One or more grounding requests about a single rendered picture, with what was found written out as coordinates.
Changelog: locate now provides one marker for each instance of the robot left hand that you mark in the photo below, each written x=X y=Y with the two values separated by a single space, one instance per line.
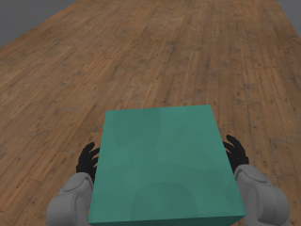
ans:
x=86 y=163

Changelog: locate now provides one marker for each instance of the left robot forearm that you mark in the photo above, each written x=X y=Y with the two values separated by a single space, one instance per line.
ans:
x=70 y=206

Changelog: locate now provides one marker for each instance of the right robot forearm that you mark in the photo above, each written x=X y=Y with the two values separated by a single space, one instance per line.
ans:
x=265 y=204

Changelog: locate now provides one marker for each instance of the carton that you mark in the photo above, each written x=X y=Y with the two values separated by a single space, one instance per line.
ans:
x=164 y=166

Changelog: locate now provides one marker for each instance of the robot right hand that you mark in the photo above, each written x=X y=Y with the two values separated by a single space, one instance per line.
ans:
x=237 y=155

